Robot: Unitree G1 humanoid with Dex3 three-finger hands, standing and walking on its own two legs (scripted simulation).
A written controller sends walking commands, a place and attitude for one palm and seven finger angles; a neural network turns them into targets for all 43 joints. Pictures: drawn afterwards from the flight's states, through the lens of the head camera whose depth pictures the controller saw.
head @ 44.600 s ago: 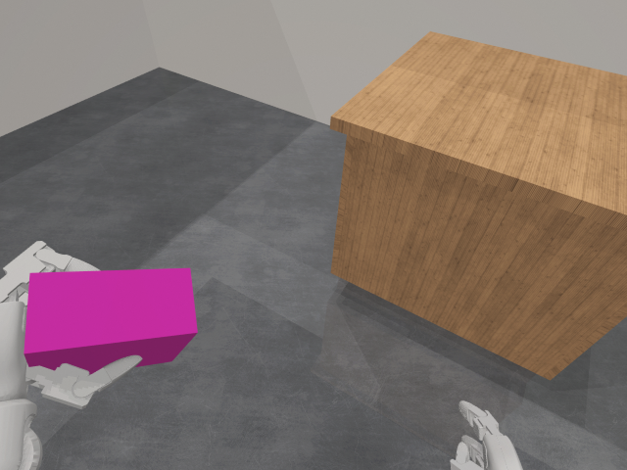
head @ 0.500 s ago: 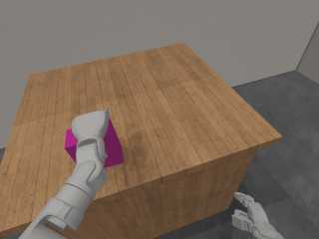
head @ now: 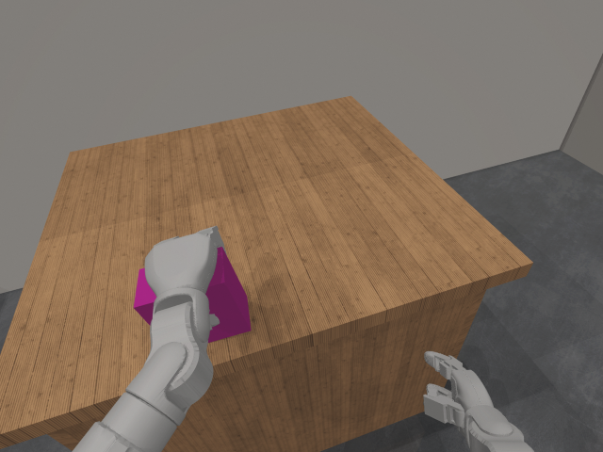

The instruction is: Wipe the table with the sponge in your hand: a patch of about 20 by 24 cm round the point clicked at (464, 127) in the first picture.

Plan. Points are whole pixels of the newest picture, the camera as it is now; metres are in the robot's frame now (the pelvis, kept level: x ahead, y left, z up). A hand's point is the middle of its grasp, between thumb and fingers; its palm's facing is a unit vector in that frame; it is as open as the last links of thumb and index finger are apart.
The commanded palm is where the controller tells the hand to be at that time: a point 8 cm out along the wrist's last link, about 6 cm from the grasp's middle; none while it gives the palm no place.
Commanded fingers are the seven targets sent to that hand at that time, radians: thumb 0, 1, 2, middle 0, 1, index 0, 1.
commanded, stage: slide across to the third lane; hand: left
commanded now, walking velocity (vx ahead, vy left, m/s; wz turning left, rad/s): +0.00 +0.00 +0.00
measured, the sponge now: (203, 309) +0.30 +0.20 +0.03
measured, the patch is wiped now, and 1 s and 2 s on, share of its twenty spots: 0.70 0.85 1.00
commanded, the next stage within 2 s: wipe forward along the third lane in 0.62 s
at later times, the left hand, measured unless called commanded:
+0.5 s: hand (243, 280) +0.31 +0.13 +0.10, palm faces +0.08 -0.13 -0.99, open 10.5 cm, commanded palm +0.28 +0.12 +0.15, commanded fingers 0.00 0.10 1.30 -1.20 -1.60 -1.20 -1.60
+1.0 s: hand (260, 266) +0.35 +0.12 +0.09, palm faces +0.01 -0.06 -1.00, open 10.4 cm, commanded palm +0.32 +0.12 +0.13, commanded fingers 0.00 0.10 1.30 -1.20 -1.60 -1.20 -1.60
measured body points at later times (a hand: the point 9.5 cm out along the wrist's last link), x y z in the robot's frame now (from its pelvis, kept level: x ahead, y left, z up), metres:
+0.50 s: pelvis -0.01 -0.02 +0.00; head -0.05 -0.07 +0.45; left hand +0.30 +0.13 +0.15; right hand +0.23 -0.21 -0.08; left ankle -0.04 +0.08 -0.74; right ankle +0.02 -0.08 -0.74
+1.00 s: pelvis -0.03 -0.05 +0.00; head -0.05 -0.10 +0.45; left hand +0.34 +0.12 +0.14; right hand +0.20 -0.27 -0.10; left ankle -0.04 +0.08 -0.74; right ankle +0.02 -0.08 -0.74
